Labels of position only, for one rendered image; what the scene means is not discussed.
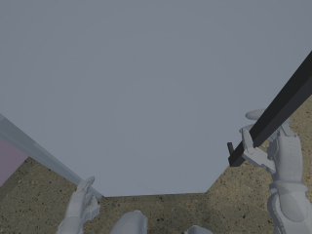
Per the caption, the robot right hand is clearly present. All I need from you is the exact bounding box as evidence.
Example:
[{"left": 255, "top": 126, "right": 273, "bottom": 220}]
[{"left": 239, "top": 108, "right": 303, "bottom": 182}]

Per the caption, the handle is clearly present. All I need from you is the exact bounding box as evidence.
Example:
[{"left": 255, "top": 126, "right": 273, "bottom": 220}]
[{"left": 227, "top": 51, "right": 312, "bottom": 167}]

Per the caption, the robot right forearm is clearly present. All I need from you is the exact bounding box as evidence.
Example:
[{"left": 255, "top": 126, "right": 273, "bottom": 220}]
[{"left": 267, "top": 180, "right": 312, "bottom": 234}]

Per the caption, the robot left forearm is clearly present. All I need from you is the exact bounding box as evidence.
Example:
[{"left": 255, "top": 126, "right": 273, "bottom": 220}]
[{"left": 56, "top": 215, "right": 84, "bottom": 234}]

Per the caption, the left robot thigh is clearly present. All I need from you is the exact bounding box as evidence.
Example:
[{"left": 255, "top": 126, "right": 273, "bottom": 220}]
[{"left": 109, "top": 212, "right": 148, "bottom": 234}]

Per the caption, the fridge door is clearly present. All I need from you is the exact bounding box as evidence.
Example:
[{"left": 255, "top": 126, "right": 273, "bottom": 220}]
[{"left": 0, "top": 0, "right": 312, "bottom": 197}]

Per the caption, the robot left hand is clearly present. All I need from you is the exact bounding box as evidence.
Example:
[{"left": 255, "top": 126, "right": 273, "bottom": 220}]
[{"left": 64, "top": 176, "right": 100, "bottom": 223}]

